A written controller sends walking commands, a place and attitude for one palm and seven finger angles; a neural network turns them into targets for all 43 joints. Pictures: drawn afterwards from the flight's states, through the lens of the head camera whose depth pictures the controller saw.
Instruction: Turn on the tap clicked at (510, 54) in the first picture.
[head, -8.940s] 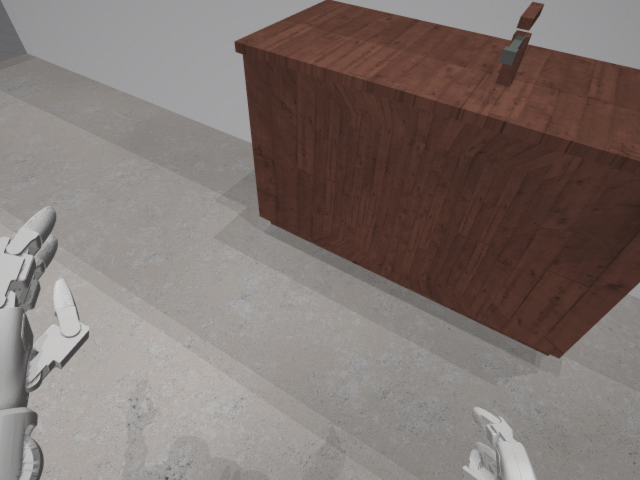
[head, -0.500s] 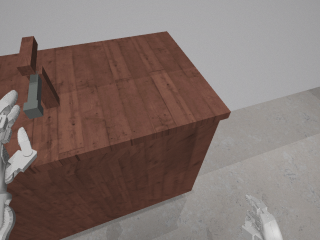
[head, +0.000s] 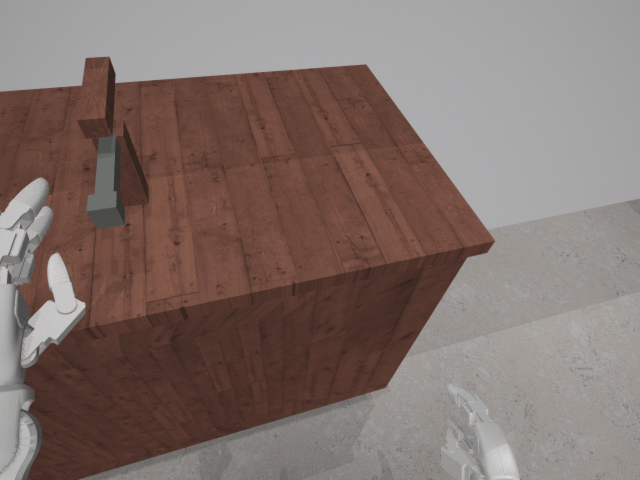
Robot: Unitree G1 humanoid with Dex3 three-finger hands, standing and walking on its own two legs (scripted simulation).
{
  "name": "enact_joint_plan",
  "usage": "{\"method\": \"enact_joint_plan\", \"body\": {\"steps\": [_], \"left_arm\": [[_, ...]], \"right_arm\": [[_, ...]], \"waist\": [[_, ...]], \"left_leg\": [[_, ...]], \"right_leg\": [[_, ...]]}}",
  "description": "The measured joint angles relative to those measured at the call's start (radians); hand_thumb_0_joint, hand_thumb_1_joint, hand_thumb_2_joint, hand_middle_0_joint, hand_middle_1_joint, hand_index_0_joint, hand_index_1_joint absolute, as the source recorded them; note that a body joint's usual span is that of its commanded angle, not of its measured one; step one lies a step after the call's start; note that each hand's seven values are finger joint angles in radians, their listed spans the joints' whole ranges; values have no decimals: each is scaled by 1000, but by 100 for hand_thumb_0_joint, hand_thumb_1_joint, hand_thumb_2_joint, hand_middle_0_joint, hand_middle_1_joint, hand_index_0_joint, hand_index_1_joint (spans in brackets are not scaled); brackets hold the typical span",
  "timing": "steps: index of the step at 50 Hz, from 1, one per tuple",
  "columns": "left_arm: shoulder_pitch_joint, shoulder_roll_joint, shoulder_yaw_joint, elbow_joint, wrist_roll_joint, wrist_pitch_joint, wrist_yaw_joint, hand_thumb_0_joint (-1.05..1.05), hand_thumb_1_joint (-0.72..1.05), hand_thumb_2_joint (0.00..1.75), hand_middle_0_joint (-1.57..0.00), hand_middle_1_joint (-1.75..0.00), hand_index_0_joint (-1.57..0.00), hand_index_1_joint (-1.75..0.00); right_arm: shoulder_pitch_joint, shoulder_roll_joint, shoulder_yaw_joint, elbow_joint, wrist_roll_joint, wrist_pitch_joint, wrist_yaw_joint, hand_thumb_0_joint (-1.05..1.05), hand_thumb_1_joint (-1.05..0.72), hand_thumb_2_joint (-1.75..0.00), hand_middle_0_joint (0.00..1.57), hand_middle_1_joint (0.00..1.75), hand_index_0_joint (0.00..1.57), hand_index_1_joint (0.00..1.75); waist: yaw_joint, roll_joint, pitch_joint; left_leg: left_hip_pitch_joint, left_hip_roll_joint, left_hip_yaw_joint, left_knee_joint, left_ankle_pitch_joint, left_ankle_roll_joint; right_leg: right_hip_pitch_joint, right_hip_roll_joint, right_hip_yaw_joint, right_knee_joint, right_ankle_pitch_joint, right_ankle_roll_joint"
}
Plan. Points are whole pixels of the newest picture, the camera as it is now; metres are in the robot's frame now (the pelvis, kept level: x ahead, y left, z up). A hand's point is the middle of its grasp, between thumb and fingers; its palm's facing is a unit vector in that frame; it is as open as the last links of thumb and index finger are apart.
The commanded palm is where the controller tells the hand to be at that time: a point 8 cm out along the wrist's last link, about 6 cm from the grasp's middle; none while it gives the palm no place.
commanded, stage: come to a stop and stand still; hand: left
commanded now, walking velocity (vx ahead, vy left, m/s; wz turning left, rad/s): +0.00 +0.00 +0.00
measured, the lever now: (106, 210) +0.34 +0.28 +0.15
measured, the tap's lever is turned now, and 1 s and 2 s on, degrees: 0 0 0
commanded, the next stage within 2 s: look again from close up in 0.32 s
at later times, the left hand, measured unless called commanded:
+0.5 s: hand (83, 293) +0.23 +0.25 +0.16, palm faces +0.41 -0.84 -0.35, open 7.4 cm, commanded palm +0.17 +0.28 +0.18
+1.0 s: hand (114, 297) +0.23 +0.22 +0.16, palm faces +0.38 -0.85 -0.36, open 7.4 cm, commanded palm +0.16 +0.26 +0.18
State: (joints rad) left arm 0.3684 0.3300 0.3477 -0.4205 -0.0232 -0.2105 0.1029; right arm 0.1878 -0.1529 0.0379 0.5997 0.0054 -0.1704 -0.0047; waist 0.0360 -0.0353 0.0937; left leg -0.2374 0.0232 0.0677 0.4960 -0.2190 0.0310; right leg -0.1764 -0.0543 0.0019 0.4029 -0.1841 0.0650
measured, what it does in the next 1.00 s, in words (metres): stands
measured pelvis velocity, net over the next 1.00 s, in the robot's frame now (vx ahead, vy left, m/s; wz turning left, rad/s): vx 0.01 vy -0.03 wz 0.03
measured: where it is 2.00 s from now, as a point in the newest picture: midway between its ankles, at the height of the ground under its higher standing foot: outside the picture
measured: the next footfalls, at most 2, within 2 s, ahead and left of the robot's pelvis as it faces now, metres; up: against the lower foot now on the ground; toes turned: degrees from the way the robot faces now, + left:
none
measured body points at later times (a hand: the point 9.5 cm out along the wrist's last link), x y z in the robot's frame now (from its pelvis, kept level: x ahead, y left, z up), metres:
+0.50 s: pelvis +0.02 +0.00 +0.00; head +0.04 +0.02 +0.45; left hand +0.20 +0.29 +0.18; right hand +0.20 -0.22 -0.07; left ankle +0.03 +0.10 -0.74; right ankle +0.02 -0.17 -0.74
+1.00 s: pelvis +0.01 -0.03 +0.00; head +0.00 -0.04 +0.45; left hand +0.21 +0.26 +0.18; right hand +0.21 -0.24 -0.08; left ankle +0.03 +0.10 -0.74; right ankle +0.02 -0.17 -0.74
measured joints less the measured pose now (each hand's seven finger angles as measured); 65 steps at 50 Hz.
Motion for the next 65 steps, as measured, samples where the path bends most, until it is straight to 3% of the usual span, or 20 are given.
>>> {"method": "enact_joint_plan", "body": {"steps": [14, 38, 39, 40, 42, 44, 47, 51, 54, 58, 62, 65], "left_arm": [[30, 20, 18, -62, -14, 13, 14, 1, 89, 90, -20, -31, -21, -30], [49, 10, 5, -50, -20, 33, 24, 1, 89, 90, -21, -31, -21, -30], [10, 50, -5, -38, -16, 29, 21, 2, 89, 90, -21, -31, -21, -30], [-67, 103, -3, 3, 11, 22, 0, 2, 89, 90, -21, -31, -22, -30], [-201, 142, 19, 83, -9, 73, -36, 1, 89, 90, -21, -31, -22, -30], [-245, 121, 60, 111, -65, 153, -63, 1, 89, 90, -21, -31, -22, -30], [-179, 54, 60, 79, -80, 239, -77, 1, 90, 90, -20, -30, -21, -30], [-14, 19, -23, -2, -47, 244, -60, 1, 90, 90, -20, -30, -21, -30], [35, 18, -44, -16, -59, 180, -22, 2, 89, 90, -21, -31, -21, -30], [-43, 16, -13, 41, -62, 126, 31, 2, 89, 90, -21, -31, -22, -30], [-154, 14, 7, 121, -68, 182, 18, 1, 89, 90, -21, -31, -21, -30], [-178, 22, -9, 134, -74, 247, -12, 1, 89, 90, -20, -30, -21, -30]], "right_arm": [[-17, -32, -29, -23, 13, 43, -6, 2, -91, -89, 21, 30, 20, 30], [6, -36, -32, -11, 17, 74, -17, 2, -91, -89, 21, 30, 20, 30], [28, -46, -14, -40, 28, 77, -42, 2, -91, -89, 21, 30, 20, 30], [48, -48, -13, -48, 3, 62, -50, 2, -91, -89, 21, 30, 20, 30], [49, -52, -12, -14, -22, 43, -20, 2, -91, -90, 20, 30, 20, 30], [31, -57, -2, 27, -21, 42, 9, 2, -91, -89, 21, 30, 20, 30], [3, -68, 5, 40, -5, 45, 29, 2, -91, -89, 21, 30, 20, 30], [-29, -75, -1, 13, -9, 46, 16, 2, -90, -89, 21, 30, 20, 30], [-36, -75, -13, 13, -10, 30, -7, 2, -91, -89, 21, 30, 20, 30], [-36, -85, -19, 52, -6, 13, -32, 2, -91, -90, 21, 30, 20, 30], [-43, -95, -6, 96, 4, 13, -60, 2, -91, -90, 21, 30, 20, 30], [-49, -93, 1, 108, 12, 8, -78, 2, -91, -90, 21, 30, 20, 30]], "waist": [[-1, -5, 12], [-14, 30, 0], [-2, 31, 2], [19, 28, 8], [32, 26, -5], [29, 29, -37], [9, 47, -71], [-11, 55, -79], [4, 53, -81], [38, 63, -84], [59, 82, -85], [61, 97, -88]], "left_leg": [[11, -5, -6, 2, -19, 2], [21, 5, -21, -11, -17, -16], [12, 3, -27, -3, -18, -17], [9, -1, -32, 1, -16, -19], [7, -9, -45, -7, -5, -31], [15, -6, -40, -18, 1, -36], [20, 3, -30, -14, -4, -38], [-1, 6, -35, 17, -12, -46], [-27, 13, -54, 52, -20, -59], [-50, 21, -93, 94, -33, -67], [-45, 20, -124, 108, -43, -61], [-33, 21, -132, 104, -49, -58]], "right_leg": [[17, -5, -7, -6, -17, 5], [24, 6, -22, -2, -29, -11], [16, 5, -26, 11, -35, -11], [7, 0, -32, 34, -46, -20], [-5, -7, -43, 61, -57, -39], [-7, -4, -38, 62, -57, -39], [-8, 4, -28, 70, -62, -33], [-42, 6, -31, 133, -89, -44], [-66, 12, -47, 178, -110, -57], [-72, 21, -84, 214, -130, -74], [-58, 28, -107, 225, -141, -86], [-50, 35, -103, 223, -143, -92]]}}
